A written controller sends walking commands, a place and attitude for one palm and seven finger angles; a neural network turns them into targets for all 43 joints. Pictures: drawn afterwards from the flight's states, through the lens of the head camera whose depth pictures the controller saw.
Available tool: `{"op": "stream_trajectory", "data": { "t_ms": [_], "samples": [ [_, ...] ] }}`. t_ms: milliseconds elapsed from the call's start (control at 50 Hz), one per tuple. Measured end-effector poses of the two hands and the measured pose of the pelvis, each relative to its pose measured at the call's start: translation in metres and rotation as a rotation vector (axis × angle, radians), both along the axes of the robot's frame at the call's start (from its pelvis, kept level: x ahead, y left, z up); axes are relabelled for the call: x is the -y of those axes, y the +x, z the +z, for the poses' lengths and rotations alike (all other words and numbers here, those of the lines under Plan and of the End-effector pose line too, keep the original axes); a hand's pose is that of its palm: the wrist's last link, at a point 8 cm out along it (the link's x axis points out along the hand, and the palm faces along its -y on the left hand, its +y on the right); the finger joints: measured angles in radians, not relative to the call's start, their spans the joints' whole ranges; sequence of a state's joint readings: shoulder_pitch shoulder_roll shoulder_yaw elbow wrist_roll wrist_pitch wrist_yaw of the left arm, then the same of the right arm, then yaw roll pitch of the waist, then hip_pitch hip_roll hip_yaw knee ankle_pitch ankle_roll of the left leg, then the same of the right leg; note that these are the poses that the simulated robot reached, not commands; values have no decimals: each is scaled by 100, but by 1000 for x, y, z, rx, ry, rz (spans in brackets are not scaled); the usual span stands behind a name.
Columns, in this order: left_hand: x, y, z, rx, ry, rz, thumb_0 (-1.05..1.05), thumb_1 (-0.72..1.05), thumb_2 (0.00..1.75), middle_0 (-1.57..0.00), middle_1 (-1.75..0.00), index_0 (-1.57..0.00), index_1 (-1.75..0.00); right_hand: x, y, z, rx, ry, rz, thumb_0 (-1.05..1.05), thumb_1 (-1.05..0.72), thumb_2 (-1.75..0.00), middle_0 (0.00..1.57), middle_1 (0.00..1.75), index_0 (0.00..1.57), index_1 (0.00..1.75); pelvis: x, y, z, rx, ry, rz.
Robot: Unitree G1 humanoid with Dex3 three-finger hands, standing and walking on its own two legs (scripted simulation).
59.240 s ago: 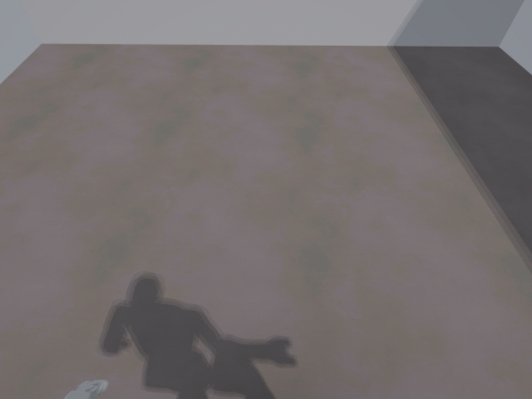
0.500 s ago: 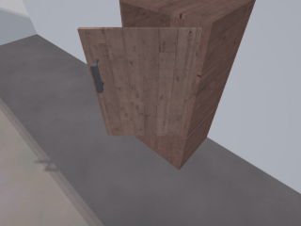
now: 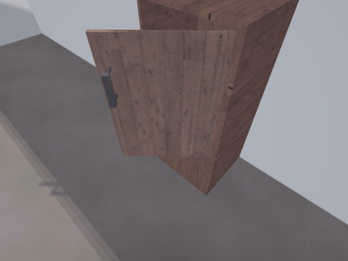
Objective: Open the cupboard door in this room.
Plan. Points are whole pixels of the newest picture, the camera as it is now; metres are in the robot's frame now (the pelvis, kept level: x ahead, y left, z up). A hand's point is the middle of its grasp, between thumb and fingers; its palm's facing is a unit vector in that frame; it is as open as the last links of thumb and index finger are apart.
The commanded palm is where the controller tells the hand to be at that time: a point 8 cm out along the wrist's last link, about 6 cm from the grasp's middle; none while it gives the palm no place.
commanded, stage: look again from close up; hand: left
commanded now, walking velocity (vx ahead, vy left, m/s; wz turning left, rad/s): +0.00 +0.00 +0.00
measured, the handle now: (111, 87) +0.61 +0.24 +0.06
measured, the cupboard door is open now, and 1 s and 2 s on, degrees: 41 41 41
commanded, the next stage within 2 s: shuffle to correct the standing spot in 0.10 s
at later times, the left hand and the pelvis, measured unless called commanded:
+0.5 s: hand out of the picture +0.04 +0.20 -0.18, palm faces +0.05 -0.98 -0.18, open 7.4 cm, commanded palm none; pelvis +0.05 +0.02 +0.00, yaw -1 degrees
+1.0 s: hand out of the picture +0.09 +0.19 -0.18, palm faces +0.02 -0.97 -0.23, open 7.3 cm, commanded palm none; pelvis +0.06 +0.01 -0.01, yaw -2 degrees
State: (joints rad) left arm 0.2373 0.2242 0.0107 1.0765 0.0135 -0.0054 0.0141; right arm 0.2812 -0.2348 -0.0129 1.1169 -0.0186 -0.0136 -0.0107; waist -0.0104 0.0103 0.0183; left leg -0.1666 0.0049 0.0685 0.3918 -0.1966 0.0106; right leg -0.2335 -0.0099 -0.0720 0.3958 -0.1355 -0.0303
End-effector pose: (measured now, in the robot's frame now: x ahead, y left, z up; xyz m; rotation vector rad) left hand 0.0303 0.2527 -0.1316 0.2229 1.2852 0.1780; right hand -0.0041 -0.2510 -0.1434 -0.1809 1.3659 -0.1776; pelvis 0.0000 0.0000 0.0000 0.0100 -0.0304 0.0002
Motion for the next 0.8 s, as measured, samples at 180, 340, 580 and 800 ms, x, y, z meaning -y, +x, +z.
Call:
{"op": "stream_trajectory", "data": {
  "t_ms": [180, 340, 580, 800],
  "samples": [
    [-3, 15, 2, 7, 1, -4, 1, 90, 90, -20, -30, -20, -30, 0, 29, 3, 33, -9, 22, 1, -91, -90, 20, 29, 20, 30, -2, 10, 2, 1, -3, 2],
    [-1, 21, -1, 6, -6, 11, 1, 90, 90, -20, -30, -20, -30, -4, 50, 4, 51, -11, 41, 1, -91, -90, 20, 29, 20, 30, -4, 22, 1, -2, -8, 0],
    [8, 2, -25, -139, -105, 65, 1, 90, 90, -20, -30, -20, -30, -53, 31, -5, -54, 31, -18, 0, -91, -90, 20, 29, 19, 30, -26, 62, -8, -11, -8, -21],
    [18, 39, -17, -147, -76, 49, 2, 92, 90, -20, -30, -20, -30, -83, 21, -9, -153, 84, -110, 1, -91, -90, 20, 29, 20, 30, -23, 80, -4, -14, -8, -27]
  ]
}}
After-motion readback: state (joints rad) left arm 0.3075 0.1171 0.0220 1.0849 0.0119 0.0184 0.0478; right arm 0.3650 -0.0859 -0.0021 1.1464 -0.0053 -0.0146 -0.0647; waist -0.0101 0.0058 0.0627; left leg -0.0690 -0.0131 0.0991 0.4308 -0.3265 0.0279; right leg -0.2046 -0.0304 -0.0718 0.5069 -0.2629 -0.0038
